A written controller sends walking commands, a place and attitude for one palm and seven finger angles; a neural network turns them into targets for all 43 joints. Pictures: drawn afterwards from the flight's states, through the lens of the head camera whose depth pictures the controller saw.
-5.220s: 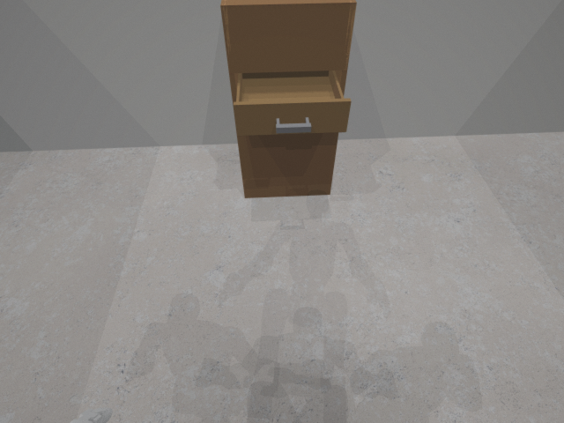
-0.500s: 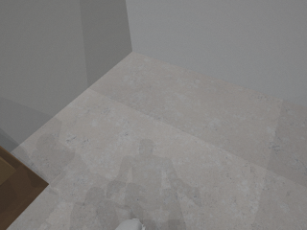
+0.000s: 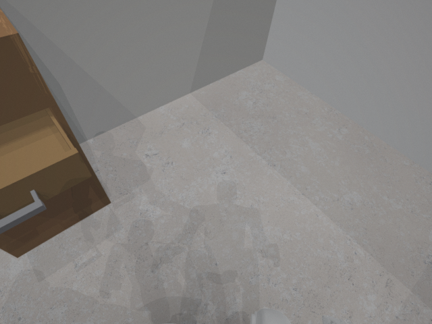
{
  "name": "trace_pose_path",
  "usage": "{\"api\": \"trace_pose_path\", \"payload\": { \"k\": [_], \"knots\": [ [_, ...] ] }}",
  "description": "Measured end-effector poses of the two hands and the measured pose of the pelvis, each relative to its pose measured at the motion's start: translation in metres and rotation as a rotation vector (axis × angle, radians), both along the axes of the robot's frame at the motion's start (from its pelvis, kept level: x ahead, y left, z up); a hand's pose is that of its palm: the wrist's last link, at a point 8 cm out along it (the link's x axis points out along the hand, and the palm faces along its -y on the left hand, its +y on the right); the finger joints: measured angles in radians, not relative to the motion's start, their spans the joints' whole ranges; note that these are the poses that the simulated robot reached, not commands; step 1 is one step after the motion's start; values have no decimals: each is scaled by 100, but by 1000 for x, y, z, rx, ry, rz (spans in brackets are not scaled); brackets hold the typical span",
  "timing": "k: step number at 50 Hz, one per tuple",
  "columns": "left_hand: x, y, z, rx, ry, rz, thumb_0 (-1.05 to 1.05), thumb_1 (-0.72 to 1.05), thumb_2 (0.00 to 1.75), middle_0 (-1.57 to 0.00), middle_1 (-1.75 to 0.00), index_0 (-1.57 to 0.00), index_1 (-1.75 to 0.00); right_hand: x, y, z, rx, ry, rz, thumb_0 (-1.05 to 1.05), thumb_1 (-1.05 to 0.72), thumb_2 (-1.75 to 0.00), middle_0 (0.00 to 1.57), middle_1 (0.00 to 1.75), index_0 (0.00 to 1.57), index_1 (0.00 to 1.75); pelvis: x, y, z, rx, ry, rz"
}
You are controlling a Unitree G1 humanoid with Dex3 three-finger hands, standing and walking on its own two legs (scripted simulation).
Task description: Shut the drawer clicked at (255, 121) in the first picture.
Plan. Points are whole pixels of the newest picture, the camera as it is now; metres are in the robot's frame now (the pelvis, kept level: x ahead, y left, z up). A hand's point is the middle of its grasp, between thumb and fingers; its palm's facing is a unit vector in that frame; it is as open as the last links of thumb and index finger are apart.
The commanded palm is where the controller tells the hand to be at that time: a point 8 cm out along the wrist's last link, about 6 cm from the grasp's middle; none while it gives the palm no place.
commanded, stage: turn to face it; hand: left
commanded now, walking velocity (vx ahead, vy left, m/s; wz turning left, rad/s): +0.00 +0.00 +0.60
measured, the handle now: (16, 210) +0.35 +0.53 -0.18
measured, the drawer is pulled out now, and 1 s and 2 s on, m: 0.21 0.21 0.21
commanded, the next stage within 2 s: take the last steps up to it in 1.22 s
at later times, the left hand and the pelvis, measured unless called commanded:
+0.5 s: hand out of the picture +0.03 +0.17 -0.14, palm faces +0.32 -0.91 -0.27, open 7.4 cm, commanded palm none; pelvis -0.01 -0.05 +0.00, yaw +19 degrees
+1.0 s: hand out of the picture -0.11 +0.23 -0.16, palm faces +0.59 -0.76 -0.27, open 7.4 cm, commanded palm none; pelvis -0.04 +0.01 +0.00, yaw +34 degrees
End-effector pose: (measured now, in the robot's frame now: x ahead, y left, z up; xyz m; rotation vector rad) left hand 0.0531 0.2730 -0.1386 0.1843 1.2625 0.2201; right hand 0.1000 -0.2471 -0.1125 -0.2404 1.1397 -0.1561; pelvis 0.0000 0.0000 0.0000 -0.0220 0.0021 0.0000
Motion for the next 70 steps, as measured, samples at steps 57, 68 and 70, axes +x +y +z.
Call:
{"api": "trace_pose_path", "payload": {
  "k": [57,68,70],
  "knots": [
    [-176,-31,19,52,-99,599,0,91,90,-20,-30,-20,-30,57,82,-25,53,87,584,1,-91,-90,20,30,21,30,-36,-11,-1,27,-22,649],
    [-199,-87,22,38,-90,686,0,91,89,-20,-30,-20,-30,51,49,-34,26,191,616,1,-91,-90,20,30,20,30,-37,-31,1,52,-25,746],
    [-210,-94,20,21,-77,708,0,91,89,-20,-30,-20,-30,50,49,-31,12,198,634,1,-91,-90,19,30,20,30,-39,-29,3,54,-23,759]
  ]
}}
